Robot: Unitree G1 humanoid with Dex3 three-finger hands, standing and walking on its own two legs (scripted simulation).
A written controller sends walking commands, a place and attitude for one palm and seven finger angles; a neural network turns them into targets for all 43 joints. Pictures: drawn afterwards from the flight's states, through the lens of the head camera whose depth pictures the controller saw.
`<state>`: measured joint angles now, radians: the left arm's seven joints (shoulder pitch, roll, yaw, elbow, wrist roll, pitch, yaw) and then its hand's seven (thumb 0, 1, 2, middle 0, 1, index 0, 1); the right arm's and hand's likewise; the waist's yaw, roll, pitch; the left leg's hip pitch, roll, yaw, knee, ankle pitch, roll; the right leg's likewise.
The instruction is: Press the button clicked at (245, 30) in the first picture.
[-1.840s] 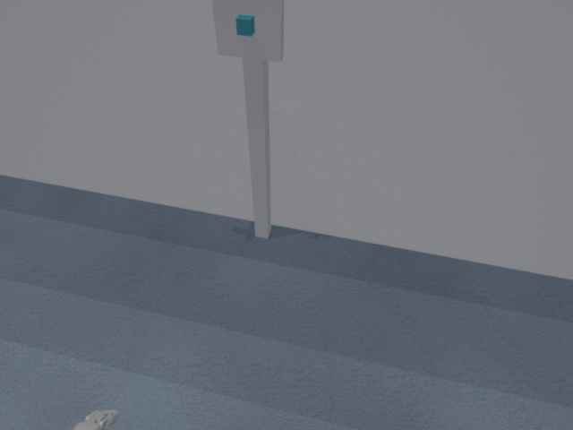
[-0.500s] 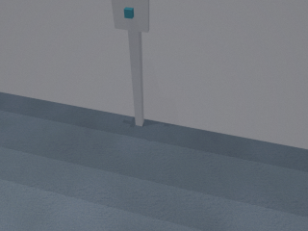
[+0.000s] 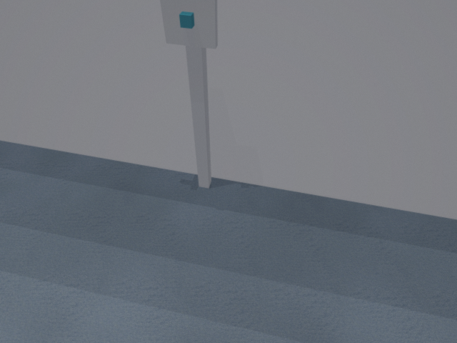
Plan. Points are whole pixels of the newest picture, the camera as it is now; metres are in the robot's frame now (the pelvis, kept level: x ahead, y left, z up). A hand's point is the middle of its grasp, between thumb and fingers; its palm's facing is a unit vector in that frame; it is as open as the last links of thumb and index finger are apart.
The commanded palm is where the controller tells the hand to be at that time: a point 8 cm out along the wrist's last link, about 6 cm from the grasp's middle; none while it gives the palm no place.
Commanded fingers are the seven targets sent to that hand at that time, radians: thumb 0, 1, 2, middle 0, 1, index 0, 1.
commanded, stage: turn to face it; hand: left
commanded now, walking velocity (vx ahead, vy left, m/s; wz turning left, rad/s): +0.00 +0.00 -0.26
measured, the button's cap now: (187, 19) +1.00 +0.20 +0.14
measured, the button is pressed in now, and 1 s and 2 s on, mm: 0 0 0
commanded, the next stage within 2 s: take the last steps up to it in 0.08 s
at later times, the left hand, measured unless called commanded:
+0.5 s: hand out of the picture +0.03 +0.22 -0.20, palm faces -0.02 -0.99 -0.15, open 7.4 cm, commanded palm none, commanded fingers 0.00 0.90 0.90 -0.20 -0.30 -0.20 -0.30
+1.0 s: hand (162, 264) +0.33 +0.19 -0.20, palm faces -0.14 -0.98 -0.12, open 7.4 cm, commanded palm none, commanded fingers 0.00 0.90 0.90 -0.20 -0.30 -0.20 -0.30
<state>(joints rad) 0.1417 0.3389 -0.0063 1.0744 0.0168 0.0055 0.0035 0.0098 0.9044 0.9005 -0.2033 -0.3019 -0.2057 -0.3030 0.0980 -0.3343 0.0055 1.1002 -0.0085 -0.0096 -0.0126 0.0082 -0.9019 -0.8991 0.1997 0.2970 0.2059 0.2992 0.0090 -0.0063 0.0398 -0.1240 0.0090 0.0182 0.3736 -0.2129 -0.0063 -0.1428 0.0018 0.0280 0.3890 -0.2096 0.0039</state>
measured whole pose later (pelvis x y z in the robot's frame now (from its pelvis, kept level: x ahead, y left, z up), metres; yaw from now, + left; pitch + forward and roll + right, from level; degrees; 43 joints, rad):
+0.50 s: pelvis +0.02 +0.04 -0.01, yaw -3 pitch +0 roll -1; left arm 0.34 0.18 0.03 1.05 0.02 0.01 0.00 0.01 0.90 0.90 -0.20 -0.30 -0.21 -0.30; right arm 0.37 -0.20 -0.03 1.12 -0.02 -0.02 0.00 0.01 -0.91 -0.90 0.20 0.30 0.20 0.30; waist 0.00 -0.03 -0.01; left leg -0.22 0.01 0.10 0.56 -0.34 0.03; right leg -0.24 -0.01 0.08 0.57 -0.36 -0.01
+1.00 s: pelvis +0.21 +0.05 -0.03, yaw -6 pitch +0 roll -1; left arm 0.13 0.13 0.03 1.01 0.03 -0.04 -0.01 0.01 0.91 0.90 -0.20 -0.30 -0.20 -0.30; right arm 0.55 -0.04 0.00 1.22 -0.01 -0.07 -0.04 0.01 -0.90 -0.90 0.20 0.30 0.21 0.30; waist -0.05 0.00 0.06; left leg 0.11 -0.02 0.15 0.50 -0.51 0.05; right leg -0.41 0.01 -0.18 0.62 -0.21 -0.09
